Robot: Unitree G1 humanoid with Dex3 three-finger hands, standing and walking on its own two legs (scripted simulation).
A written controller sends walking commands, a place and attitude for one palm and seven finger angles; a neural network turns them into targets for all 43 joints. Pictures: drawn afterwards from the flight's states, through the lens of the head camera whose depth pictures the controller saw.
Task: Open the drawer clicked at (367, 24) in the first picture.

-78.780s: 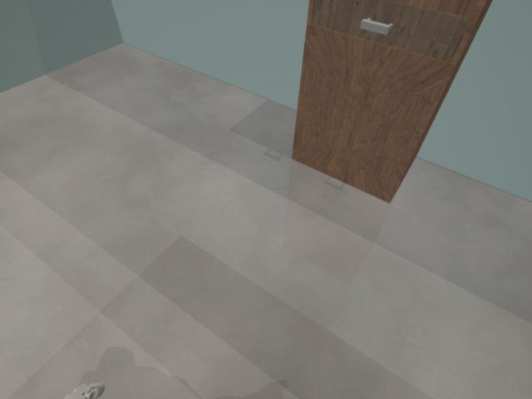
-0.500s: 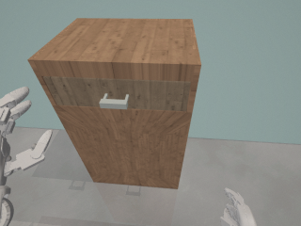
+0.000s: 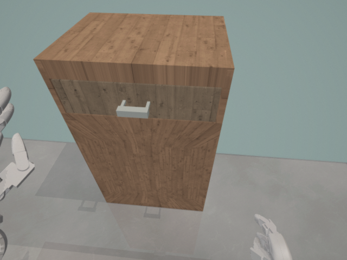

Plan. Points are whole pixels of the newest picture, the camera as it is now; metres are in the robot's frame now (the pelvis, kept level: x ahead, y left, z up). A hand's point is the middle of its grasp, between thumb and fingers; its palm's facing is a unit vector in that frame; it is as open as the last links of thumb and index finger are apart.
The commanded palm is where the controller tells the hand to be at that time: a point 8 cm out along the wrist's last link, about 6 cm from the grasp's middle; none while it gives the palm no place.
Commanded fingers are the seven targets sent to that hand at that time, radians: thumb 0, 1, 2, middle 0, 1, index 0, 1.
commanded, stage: step back with the hand held close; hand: left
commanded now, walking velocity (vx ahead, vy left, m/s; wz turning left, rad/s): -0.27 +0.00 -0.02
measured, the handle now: (134, 107) +0.55 +0.18 +0.04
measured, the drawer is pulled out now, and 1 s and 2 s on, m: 0.00 0.00 0.00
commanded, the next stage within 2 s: stop stepping back and stand still in 1.00 s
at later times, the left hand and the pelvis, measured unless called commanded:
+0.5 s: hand out of the picture +0.14 +0.25 +0.22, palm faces +0.44 -0.80 -0.42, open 7.4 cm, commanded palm +0.07 +0.30 +0.23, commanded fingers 0.00 0.90 0.90 -0.20 -0.30 -0.20 -0.30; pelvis -0.06 +0.02 -0.02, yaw -1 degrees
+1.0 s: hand out of the picture +0.07 +0.25 +0.22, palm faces +0.37 -0.79 -0.48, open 7.4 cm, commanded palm -0.01 +0.30 +0.23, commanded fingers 0.00 0.90 0.90 -0.20 -0.30 -0.20 -0.30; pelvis -0.15 +0.03 +0.00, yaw -1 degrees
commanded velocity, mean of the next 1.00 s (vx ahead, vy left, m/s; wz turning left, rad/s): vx -0.32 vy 0.00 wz -0.01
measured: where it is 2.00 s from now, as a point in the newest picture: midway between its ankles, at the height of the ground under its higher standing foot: outside the picture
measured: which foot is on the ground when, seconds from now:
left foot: down 0.00-0.78, up 0.80-0.98, down 1.00-1.00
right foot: down 0.00-0.54, up 0.56-0.74, down 0.76-1.00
